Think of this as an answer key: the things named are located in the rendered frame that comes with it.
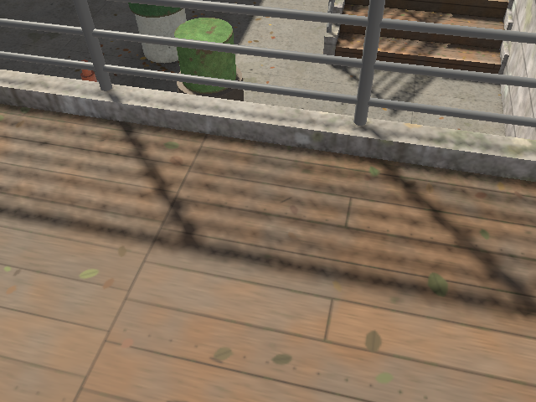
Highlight stairs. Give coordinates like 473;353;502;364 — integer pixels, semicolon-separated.
335;0;509;74

